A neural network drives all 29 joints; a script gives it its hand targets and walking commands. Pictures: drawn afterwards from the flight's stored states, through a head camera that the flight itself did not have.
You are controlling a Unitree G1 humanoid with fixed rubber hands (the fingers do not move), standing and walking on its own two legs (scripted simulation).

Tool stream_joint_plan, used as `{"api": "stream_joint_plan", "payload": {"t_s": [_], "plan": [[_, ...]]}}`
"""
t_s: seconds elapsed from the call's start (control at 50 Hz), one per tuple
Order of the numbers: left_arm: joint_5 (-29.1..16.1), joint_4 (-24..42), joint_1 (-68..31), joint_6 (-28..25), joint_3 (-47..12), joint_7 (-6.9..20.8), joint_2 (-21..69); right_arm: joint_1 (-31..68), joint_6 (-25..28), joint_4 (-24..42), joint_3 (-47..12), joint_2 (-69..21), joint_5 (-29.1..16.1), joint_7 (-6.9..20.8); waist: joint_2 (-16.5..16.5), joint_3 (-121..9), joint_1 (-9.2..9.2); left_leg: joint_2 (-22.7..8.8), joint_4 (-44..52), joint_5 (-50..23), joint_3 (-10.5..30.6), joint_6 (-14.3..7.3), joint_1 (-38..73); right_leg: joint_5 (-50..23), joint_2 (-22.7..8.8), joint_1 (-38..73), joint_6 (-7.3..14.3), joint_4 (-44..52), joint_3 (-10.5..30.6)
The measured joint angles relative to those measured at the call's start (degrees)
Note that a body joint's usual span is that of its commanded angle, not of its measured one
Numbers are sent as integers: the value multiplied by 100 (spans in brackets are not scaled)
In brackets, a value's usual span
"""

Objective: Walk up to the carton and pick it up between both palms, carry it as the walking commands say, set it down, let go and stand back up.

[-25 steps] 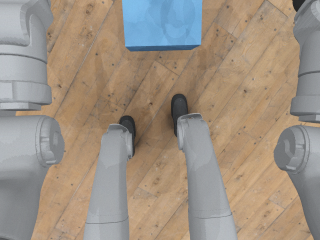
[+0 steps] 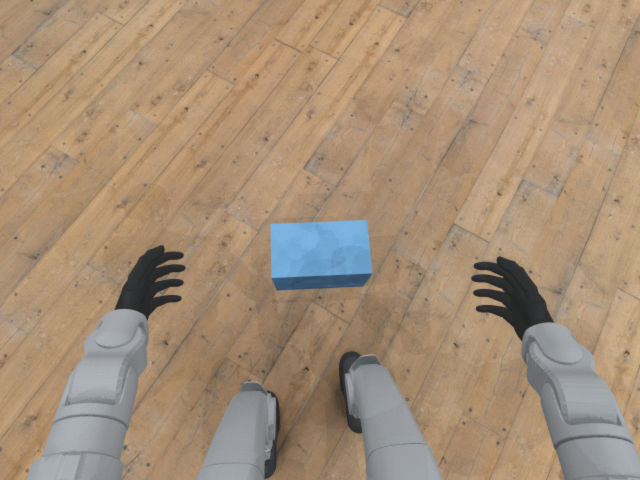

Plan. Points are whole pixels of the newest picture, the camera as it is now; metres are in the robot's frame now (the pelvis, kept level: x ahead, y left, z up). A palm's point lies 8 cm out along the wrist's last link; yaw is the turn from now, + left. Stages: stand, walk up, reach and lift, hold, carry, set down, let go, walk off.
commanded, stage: let go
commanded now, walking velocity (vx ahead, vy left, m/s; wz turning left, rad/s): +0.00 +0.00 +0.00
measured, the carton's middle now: (319, 257) +0.53 -0.05 -0.62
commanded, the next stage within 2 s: stand in 0.86 s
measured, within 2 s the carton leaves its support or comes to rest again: neither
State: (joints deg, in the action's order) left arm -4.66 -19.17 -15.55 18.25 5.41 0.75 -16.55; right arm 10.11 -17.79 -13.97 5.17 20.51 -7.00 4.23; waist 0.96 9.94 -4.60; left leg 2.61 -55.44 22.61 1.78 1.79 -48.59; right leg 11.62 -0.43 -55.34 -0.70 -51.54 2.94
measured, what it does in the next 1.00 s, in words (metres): rises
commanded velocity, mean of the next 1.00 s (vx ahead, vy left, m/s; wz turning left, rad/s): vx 0.00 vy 0.00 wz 0.00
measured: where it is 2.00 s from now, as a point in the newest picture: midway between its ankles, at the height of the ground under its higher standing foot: (311, 427)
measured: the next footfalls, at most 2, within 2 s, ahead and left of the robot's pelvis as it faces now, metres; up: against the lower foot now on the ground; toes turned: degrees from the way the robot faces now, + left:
none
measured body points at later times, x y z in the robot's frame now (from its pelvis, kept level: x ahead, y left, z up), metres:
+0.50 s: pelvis +0.07 +0.02 +0.05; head +0.15 +0.02 +0.49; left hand +0.25 +0.25 -0.04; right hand +0.22 -0.24 -0.01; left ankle +0.05 +0.13 -0.67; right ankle +0.13 -0.12 -0.67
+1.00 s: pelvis +0.09 +0.02 +0.05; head +0.10 +0.03 +0.50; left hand +0.24 +0.27 -0.04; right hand +0.24 -0.24 -0.01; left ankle +0.05 +0.13 -0.67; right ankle +0.13 -0.12 -0.67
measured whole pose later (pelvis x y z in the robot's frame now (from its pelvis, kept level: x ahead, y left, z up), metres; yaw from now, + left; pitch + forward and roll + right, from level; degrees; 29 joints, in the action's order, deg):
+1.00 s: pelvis +0.09 +0.02 +0.05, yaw +1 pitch +2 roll -1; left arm -1.2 -29.9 14.4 4.5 1.6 1.9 -14.5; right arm -16.6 -3.7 -24.4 3.3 15.8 -0.4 2.6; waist -0.4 -0.8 -1.5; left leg 1.6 -36.2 22.5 4.0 -0.4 -15.2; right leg 13.2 -0.4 -21.3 -1.6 -32.8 0.8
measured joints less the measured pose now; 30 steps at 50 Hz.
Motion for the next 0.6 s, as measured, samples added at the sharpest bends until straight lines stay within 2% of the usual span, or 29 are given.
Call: {"api": "stream_joint_plan", "payload": {"t_s": [0.1,0.32,0.44,0.6], "plan": [[142,-221,804,-460,-1,159,75,-793,356,-20,-97,-274,188,52,-1,-284,34,-1,361,-41,20,-10,615,-12,0,616,0,341,-3],[225,-229,2426,-1098,-226,201,139,-2345,904,-24,-163,-471,349,71,-79,-210,83,-56,1137,-66,163,-139,2038,9,4,2132,-55,1194,-146],[241,-230,2836,-1280,-339,201,146,-2723,1156,-25,-165,-471,349,74,-119,-289,85,-82,1577,-110,227,-144,2638,-15,4,2768,-59,1656,-209],[241,-231,2952,-1294,-425,200,202,-2813,1200,-27,-178,-471,368,78,-137,-326,197,-95,1869,-118,229,-144,3084,-13,3,3222,-69,1953,-209]]}}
